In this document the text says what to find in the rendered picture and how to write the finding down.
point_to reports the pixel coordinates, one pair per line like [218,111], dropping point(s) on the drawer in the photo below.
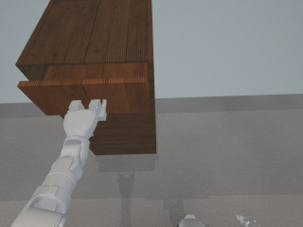
[125,86]

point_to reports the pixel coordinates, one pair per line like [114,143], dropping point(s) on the handle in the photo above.
[102,113]

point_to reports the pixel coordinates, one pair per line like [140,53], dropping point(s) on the cabinet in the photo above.
[88,32]

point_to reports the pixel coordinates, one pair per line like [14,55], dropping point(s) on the robot left upper arm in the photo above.
[39,217]

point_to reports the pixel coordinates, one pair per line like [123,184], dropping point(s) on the right robot shin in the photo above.
[189,216]

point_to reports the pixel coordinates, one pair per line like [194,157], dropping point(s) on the robot left forearm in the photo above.
[55,192]

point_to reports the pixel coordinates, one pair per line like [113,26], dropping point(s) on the robot right hand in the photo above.
[246,221]

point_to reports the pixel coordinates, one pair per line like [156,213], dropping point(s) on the robot left hand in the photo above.
[80,121]

